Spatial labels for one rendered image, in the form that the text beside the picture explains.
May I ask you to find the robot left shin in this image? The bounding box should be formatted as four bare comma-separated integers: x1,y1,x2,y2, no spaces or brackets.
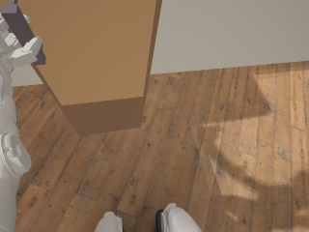
103,212,115,218

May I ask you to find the cupboard door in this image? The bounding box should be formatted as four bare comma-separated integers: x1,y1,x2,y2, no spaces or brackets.
0,0,156,105

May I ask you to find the robot left hand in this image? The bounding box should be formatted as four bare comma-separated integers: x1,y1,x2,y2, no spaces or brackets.
0,12,42,75

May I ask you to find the robot left upper arm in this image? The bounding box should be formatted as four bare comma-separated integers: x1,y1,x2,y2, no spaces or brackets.
0,133,32,232

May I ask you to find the left robot forearm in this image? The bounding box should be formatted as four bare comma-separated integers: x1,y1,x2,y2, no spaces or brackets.
0,66,19,138

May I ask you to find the handle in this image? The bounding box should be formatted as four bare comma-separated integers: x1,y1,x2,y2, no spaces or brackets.
0,0,46,66

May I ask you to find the robot left thigh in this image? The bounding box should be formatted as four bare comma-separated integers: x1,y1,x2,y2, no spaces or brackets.
94,216,123,232

